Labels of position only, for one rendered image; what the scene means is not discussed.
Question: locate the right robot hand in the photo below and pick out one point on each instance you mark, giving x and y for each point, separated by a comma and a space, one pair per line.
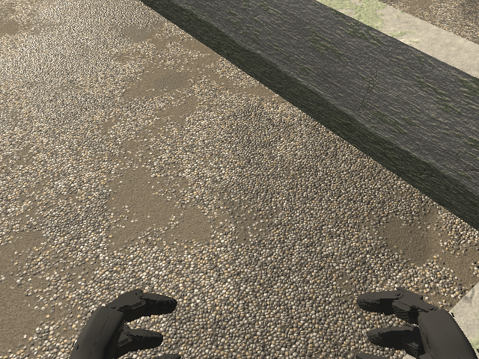
438, 336

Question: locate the left robot hand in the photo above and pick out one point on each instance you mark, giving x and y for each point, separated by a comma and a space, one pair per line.
105, 336

